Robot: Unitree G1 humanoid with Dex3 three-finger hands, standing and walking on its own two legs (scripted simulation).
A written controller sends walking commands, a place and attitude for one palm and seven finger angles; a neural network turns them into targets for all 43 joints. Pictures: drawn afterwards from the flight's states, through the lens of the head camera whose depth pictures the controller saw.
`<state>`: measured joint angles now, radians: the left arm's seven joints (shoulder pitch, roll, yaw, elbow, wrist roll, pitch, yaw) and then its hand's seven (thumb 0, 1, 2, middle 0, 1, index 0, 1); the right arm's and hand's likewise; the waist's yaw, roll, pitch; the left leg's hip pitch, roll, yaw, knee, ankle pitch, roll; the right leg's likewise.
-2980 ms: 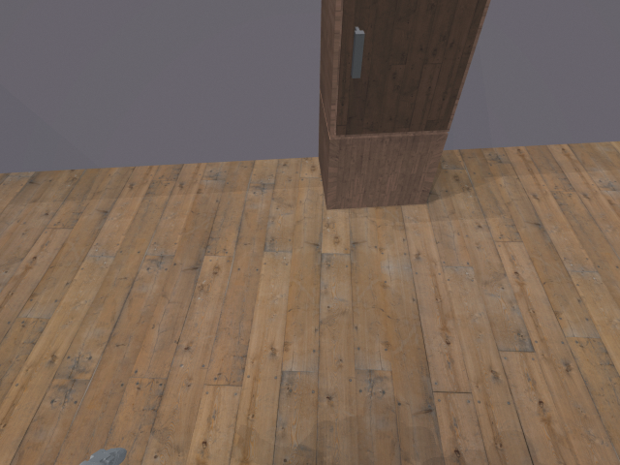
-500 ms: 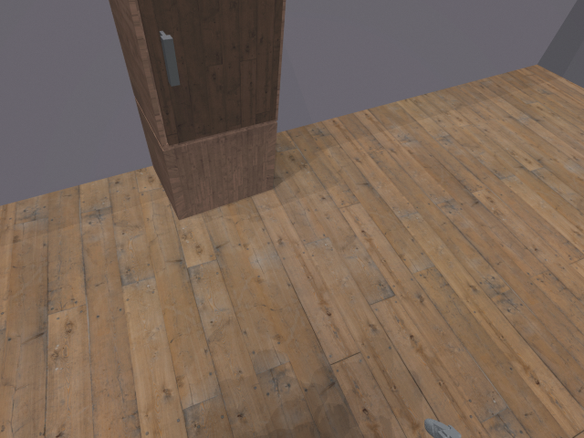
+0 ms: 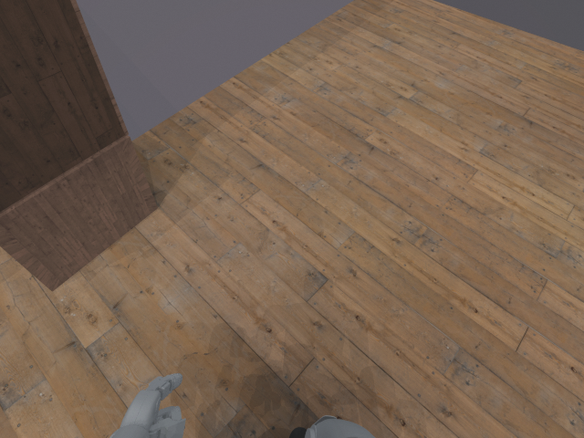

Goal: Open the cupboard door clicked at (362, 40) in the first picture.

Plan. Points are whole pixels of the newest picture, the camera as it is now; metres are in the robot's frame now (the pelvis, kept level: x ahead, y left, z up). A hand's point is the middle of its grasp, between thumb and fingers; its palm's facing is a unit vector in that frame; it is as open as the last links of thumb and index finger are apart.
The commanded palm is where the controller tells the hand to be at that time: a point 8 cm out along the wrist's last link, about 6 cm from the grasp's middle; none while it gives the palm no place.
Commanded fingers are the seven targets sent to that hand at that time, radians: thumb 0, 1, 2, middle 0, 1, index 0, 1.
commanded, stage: walk to a spot facing it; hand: left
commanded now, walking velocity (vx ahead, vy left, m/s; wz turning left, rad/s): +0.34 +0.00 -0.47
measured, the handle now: out of the picture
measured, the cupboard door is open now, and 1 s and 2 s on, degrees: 0 0 0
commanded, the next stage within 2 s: turn to face it in 0.82 s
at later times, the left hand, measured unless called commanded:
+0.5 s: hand (123, 363) +0.25 +0.27 -0.15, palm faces -0.16 -0.97 -0.20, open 7.4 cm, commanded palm none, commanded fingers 0.00 0.90 0.90 -0.20 -0.30 -0.20 -0.30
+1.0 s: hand (237, 228) +0.51 +0.10 -0.13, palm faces -0.53 -0.81 -0.26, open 7.4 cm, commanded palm none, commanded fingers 0.00 0.90 0.90 -0.20 -0.30 -0.20 -0.30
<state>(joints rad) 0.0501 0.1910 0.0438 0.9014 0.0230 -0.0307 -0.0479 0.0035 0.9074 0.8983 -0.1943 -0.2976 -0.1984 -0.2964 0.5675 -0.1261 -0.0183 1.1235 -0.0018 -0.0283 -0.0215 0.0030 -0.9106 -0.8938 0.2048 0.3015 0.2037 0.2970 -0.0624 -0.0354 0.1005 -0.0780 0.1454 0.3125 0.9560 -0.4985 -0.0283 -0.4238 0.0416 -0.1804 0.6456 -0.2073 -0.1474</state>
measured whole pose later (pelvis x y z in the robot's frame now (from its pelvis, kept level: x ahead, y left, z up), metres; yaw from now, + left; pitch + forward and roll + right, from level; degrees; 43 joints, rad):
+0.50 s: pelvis +0.20 +0.06 +0.02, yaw -16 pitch +0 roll -1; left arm 0.34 0.25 0.09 1.02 0.02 0.01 -0.03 0.01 0.91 0.90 -0.19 -0.30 -0.20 -0.30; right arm 0.11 -0.17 -0.01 0.87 -0.03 -0.08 -0.01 0.00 -0.92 -0.89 0.20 0.30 0.21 0.30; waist 0.05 -0.04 0.03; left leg -0.31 0.11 0.20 0.59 -0.26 0.01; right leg -0.42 0.00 -0.01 1.18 -0.44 0.00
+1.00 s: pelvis +0.29 +0.01 +0.02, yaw -32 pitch +0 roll +0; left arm 0.11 0.21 0.06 0.89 0.01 0.02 0.01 0.00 0.91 0.90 -0.20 -0.30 -0.20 -0.30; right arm 0.24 -0.23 -0.06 0.96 -0.02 0.05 -0.02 0.00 -0.92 -0.89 0.20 0.30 0.20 0.30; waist -0.04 0.04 0.10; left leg -0.48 0.14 0.06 1.16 -0.44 -0.08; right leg -0.37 0.02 -0.08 0.60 -0.24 -0.06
